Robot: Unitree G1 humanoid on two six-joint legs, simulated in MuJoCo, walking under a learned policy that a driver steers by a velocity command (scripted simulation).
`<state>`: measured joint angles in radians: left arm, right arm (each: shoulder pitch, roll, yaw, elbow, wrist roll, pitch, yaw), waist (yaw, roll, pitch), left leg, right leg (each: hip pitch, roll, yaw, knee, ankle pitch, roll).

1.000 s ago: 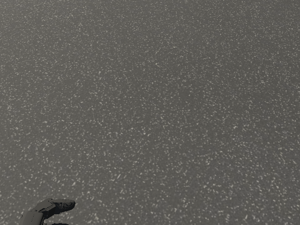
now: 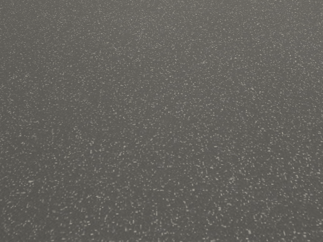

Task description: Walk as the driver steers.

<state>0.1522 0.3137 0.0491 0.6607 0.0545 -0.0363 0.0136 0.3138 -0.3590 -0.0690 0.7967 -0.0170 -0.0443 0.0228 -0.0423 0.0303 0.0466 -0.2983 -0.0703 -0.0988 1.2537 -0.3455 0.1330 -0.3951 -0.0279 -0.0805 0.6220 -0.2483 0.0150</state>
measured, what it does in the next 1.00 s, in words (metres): walks ahead, turning left: left foot, then right foot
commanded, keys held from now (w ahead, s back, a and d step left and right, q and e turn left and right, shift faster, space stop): w+q+shift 1.00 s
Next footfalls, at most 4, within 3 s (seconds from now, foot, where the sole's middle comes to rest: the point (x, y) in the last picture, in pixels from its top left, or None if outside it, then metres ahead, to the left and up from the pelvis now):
0.34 left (129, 235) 0.49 0.14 -0.76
0.76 right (111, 140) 0.95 0.23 -0.76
1.22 left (19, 131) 1.02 0.70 -0.76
1.62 right None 1.26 1.07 -0.76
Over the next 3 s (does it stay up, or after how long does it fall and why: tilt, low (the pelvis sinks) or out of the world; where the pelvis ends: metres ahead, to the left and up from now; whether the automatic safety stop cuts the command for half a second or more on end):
stays up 0.85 1.81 -0.01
